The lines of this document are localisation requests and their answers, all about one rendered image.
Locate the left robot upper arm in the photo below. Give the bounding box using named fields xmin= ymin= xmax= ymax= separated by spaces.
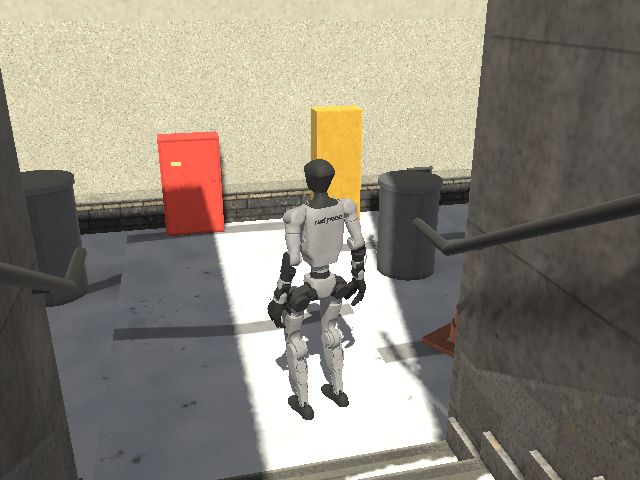
xmin=283 ymin=206 xmax=305 ymax=266

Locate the left robot hand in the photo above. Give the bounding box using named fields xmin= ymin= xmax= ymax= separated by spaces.
xmin=267 ymin=299 xmax=292 ymax=329

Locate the right robot hand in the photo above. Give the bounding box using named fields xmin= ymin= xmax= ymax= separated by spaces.
xmin=344 ymin=277 xmax=366 ymax=306

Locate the left robot foot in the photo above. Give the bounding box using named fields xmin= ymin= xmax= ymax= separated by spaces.
xmin=288 ymin=395 xmax=314 ymax=420

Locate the robot right forearm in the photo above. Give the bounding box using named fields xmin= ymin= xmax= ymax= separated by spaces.
xmin=351 ymin=238 xmax=366 ymax=280

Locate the right robot upper arm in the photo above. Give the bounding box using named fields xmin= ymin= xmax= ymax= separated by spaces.
xmin=337 ymin=198 xmax=365 ymax=250

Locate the robot torso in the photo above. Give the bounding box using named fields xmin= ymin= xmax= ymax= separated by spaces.
xmin=300 ymin=195 xmax=345 ymax=301

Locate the robot left forearm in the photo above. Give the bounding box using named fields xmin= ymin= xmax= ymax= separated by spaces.
xmin=273 ymin=252 xmax=296 ymax=304

